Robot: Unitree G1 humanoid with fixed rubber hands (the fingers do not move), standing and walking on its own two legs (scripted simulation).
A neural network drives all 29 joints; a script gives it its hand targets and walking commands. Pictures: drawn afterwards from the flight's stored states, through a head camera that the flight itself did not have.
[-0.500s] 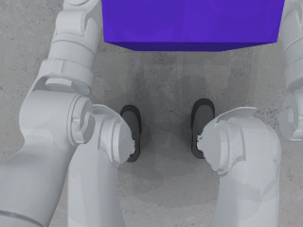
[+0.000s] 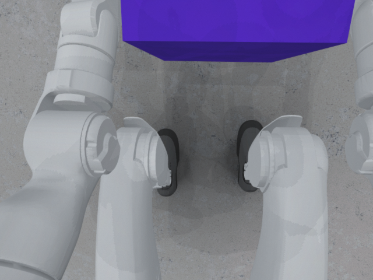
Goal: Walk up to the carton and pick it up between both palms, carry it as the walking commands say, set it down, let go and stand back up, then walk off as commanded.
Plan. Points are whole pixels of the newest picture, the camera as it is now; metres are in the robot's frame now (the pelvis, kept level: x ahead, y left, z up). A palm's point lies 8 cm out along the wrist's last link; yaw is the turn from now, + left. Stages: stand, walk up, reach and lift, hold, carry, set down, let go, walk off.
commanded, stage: reach and lift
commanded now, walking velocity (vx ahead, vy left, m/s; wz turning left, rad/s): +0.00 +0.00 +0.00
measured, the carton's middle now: out of the picture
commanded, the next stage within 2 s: none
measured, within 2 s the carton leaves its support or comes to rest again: neither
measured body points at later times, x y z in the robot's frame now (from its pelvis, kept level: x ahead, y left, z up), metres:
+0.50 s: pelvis +0.00 +0.00 +0.04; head +0.34 -0.05 +0.32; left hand +0.57 +0.12 -0.07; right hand +0.56 -0.23 -0.08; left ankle +0.14 +0.13 -0.37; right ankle +0.16 -0.12 -0.37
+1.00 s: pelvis +0.00 +0.01 +0.09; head +0.32 -0.04 +0.39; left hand +0.56 +0.12 +0.00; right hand +0.55 -0.23 -0.01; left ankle +0.14 +0.13 -0.37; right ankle +0.16 -0.12 -0.37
